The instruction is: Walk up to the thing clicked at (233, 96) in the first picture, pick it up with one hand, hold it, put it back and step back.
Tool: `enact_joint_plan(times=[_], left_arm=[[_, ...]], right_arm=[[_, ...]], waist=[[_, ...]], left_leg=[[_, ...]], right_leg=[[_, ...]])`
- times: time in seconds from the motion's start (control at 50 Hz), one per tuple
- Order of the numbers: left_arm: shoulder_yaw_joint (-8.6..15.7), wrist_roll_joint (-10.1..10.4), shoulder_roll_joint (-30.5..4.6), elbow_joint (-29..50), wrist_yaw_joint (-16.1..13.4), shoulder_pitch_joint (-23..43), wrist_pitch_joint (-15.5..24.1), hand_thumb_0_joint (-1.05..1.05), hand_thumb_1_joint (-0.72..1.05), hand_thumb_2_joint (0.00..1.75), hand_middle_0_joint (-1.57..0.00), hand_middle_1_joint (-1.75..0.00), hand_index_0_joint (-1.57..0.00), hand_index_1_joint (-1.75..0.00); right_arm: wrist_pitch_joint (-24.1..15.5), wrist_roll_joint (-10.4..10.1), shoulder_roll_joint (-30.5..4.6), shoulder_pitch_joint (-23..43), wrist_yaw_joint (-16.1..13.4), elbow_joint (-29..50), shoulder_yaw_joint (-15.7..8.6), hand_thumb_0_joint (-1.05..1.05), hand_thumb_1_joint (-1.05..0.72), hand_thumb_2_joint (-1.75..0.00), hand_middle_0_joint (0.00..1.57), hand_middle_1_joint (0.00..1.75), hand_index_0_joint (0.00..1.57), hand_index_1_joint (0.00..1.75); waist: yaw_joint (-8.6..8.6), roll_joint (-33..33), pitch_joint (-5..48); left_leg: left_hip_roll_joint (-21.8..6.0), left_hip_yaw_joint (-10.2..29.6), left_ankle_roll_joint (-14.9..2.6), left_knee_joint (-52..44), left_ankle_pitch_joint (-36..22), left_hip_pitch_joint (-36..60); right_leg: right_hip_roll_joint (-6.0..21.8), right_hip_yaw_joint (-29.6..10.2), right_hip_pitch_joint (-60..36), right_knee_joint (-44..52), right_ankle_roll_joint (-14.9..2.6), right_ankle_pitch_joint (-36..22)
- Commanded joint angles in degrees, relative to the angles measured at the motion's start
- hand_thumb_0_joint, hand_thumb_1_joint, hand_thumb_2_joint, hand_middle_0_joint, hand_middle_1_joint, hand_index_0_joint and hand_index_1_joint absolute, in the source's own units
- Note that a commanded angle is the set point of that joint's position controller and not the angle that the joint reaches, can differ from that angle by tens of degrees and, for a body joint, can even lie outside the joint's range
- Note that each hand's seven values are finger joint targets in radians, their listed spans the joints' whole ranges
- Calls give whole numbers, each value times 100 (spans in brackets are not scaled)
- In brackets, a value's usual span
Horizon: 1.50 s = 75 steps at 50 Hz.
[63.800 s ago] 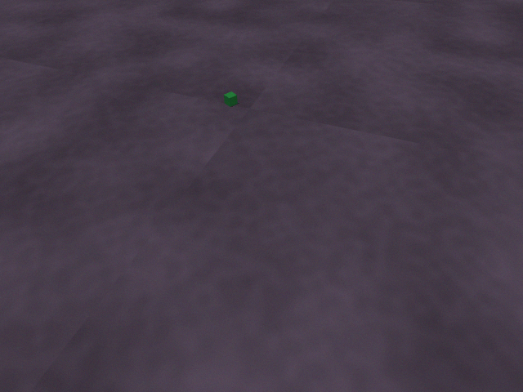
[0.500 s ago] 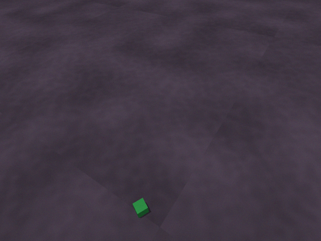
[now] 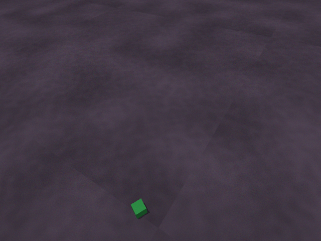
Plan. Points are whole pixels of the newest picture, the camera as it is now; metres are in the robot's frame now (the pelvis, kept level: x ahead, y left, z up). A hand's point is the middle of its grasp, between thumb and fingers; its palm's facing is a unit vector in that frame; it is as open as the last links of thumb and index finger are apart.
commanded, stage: stand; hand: left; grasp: from above
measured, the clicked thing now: (139, 208) +0.49 +0.18 -0.75
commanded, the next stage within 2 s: step back in 0.24 s
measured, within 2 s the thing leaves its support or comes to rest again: neither
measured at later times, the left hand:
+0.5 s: hand out of the picture +0.07 +0.30 -0.17, palm faces -0.03 -0.92 -0.39, open 7.4 cm
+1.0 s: hand out of the picture -0.03 +0.34 -0.18, palm faces -0.13 -0.91 -0.39, open 7.4 cm
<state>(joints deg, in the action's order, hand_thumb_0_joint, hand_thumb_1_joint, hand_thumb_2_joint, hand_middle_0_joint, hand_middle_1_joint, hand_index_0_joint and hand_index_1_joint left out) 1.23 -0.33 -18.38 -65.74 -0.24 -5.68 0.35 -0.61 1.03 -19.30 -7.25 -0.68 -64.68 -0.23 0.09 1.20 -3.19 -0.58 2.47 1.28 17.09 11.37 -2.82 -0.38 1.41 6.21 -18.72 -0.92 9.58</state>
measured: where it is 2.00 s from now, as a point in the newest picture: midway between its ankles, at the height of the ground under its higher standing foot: outside the picture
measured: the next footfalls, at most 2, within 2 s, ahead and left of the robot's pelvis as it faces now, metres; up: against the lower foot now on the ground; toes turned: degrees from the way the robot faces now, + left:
right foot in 1.12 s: -0.19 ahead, -0.05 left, +0.00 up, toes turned -5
left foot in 1.56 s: -0.32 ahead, +0.16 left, +0.00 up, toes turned -3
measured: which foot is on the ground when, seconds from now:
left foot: down 0.00-1.00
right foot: down 0.00-0.56, up 0.58-1.00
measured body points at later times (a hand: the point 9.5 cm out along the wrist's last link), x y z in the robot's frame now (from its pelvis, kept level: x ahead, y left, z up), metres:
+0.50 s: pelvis -0.05 +0.03 -0.01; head +0.02 +0.04 +0.43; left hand +0.07 +0.34 -0.14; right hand +0.02 -0.30 -0.14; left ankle -0.08 +0.14 -0.72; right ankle +0.01 -0.11 -0.75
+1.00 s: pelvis -0.15 +0.08 -0.02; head -0.08 +0.08 +0.42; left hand -0.03 +0.38 -0.15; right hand -0.07 -0.23 -0.14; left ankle -0.08 +0.15 -0.75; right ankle -0.20 -0.05 -0.72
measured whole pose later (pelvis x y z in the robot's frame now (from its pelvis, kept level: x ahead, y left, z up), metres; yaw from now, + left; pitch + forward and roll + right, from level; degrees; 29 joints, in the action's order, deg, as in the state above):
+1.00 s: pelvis -0.15 +0.08 -0.02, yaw -7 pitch -2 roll +0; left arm 4.3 -0.8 -22.3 -50.2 -0.8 -8.5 -4.5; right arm 0.8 1.4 -19.1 -5.2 -1.2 -49.2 -2.5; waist -0.1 -1.6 -12.3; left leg 1.0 -6.2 -4.3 32.9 12.1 -18.6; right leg -3.4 -7.0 17.4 -51.3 0.6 28.7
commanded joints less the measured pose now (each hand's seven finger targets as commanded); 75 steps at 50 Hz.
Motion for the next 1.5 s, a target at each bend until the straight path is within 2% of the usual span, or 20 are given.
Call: enact_joint_plan(times=[0.0,0.2,0.22,0.28,0.34,0.46,0.5,0.54,0.58,0.7,0.84,0.96,1.04,1.1,1.12,1.14,1.16,1.24,1.38,1.48], left_arm=[[237,-21,-1240,353,-85,228,157,0,90,90,-20,-30,-20,-30],[213,-7,-1253,372,-58,196,161,0,90,90,-20,-30,-20,-30],[487,58,-1714,485,-86,137,112,0,90,90,-20,-30,-20,-30],[567,67,-1852,725,-134,19,78,0,90,90,-20,-30,-20,-30],[615,-81,-1868,1128,-183,227,71,0,90,90,-20,-30,-20,-30],[542,-153,-1657,1650,-186,497,-96,0,90,90,-20,-30,-20,-30],[506,-59,-1663,1801,-156,580,-217,0,90,90,-20,-30,-20,-30],[417,62,-1225,1907,-128,398,-293,0,90,90,-20,-30,-20,-30],[455,-37,-1358,1811,-241,184,-355,0,90,90,-20,-30,-20,-30],[549,-11,-1404,1733,-180,-356,-343,0,90,90,-20,-30,-20,-30],[561,-50,-1327,2047,-164,-186,-303,0,90,90,-20,-30,-20,-30],[630,-104,-1369,1933,-92,-730,-330,0,90,90,-20,-30,-20,-30],[671,-121,-1354,1870,23,-1090,-299,0,90,90,-20,-30,-20,-30],[747,-192,-1529,1742,28,-1478,-245,0,90,90,-20,-30,-20,-30],[811,-228,-1782,1932,30,-1164,-208,0,90,90,-20,-30,-20,-30],[878,-218,-2253,2184,40,-671,-222,0,90,90,-20,-30,-20,-30],[863,-273,-2240,2395,15,-244,-197,0,90,90,-20,-30,-20,-30],[740,-203,-1577,2533,-64,354,-163,0,90,90,-20,-30,-20,-30],[760,-219,-1429,2549,-153,-787,-203,0,90,90,-20,-30,-20,-30],[750,-164,-1626,2762,-129,-354,-285,0,90,90,-20,-30,-20,-30]], right_arm=[[-87,-11,-1155,140,-40,346,-217,0,-90,-90,20,30,20,30],[-103,-12,-1175,169,-30,344,-203,0,-90,-90,20,30,20,30],[6,-28,-1422,389,-7,437,-313,0,-90,-90,20,30,20,30],[109,-104,-1187,111,0,612,-305,0,-90,-90,20,30,20,30],[257,-61,-1230,-108,23,781,-423,0,-90,-90,20,30,20,30],[249,-72,-1244,-472,49,1025,-463,0,-90,-90,20,30,20,30],[199,44,-1201,-634,23,1054,-529,0,-90,-90,20,30,20,30],[136,231,-1870,-554,-20,1116,-728,0,-90,-90,20,30,20,30],[132,160,-2290,-272,-19,1387,-787,0,-90,-90,20,30,20,30],[68,52,-1465,39,-153,1585,-624,0,-90,-90,20,30,20,30],[92,20,-1570,-440,-203,1702,-706,0,-90,-90,20,30,20,30],[62,33,-1669,-32,-139,1935,-735,0,-90,-90,20,30,20,30],[86,56,-1761,244,-98,2004,-738,0,-90,-90,20,30,20,30],[167,-34,-1582,529,-56,2048,-661,0,-90,-90,20,30,20,30],[175,-62,-1361,394,-48,2055,-581,0,-90,-90,20,30,20,30],[202,-88,-1298,464,-106,2006,-609,0,-90,-90,20,30,20,30],[220,-52,-1470,299,-128,1900,-666,0,-90,-90,20,30,20,30],[196,-134,-1324,-443,-115,1585,-522,0,-90,-90,20,30,20,30],[68,-29,-1285,-261,-201,1931,-464,0,-90,-90,20,30,20,30],[137,-23,-1345,-1036,-140,1680,-547,0,-90,-90,20,30,20,30]], waist=[[7,-158,315],[31,-97,367],[63,-289,-247],[17,-713,157],[13,-1046,535],[-29,-938,871],[-224,-707,703],[-105,1048,609],[-207,1240,561],[139,461,582],[-297,513,607],[-90,388,723],[74,496,820],[316,-187,515],[188,-1108,192],[357,-1836,-110],[213,-1661,-396],[-254,-814,-255],[460,-898,689],[100,-1057,994]], left_leg=[[-603,378,-217,-232,-724,-266],[-640,389,-225,-253,-706,-275],[-497,349,-322,452,-1339,-780],[70,-129,-212,1727,-505,-854],[337,157,-299,3540,2040,-1344],[157,9,-254,2307,1226,-1308],[113,-187,-245,625,-163,-881],[-1243,1703,-517,124,-2510,-147],[-2123,2332,-1386,156,-2741,-766],[-1009,800,-562,819,-3385,362],[-1477,1047,-1130,915,-3236,695],[-1798,1285,-1416,618,-1770,-80],[-1657,1054,-1177,618,-736,-700],[-959,476,-538,1471,351,-1827],[-145,75,-211,2294,1456,-2555],[624,-50,-5,3740,2342,-2378],[530,416,-29,4680,2345,-1928],[938,695,-34,5185,1245,-2344],[412,397,85,3565,2052,-2875],[304,-161,-156,2197,1536,-1565]], right_leg=[[733,-617,-208,285,-19,-792],[749,-658,-242,229,-49,-826],[749,-776,186,-87,-85,-1838],[1378,-1328,180,72,-717,-2475],[2126,-1913,308,-10,-1516,-2575],[1464,-1205,153,-895,-970,-2154],[1154,-977,394,-1398,-590,-1615],[-182,-578,1732,-2738,-142,785],[-613,-1191,1907,-4143,1,2884],[-630,-1331,2467,-4989,61,1456],[-337,-1071,2120,-3563,254,1970],[-168,-811,1489,-3289,113,1933],[44,-541,833,-2135,-60,1584],[417,-1243,292,-509,-391,826],[1162,-2468,391,63,-693,905],[2119,-3283,1605,545,-1453,1009],[2319,-3543,2495,661,-1735,1057],[940,-1255,1479,-41,-661,-611],[1546,-1620,-1198,-820,-1226,-2137],[1535,-1536,-364,-761,-1008,-1538]])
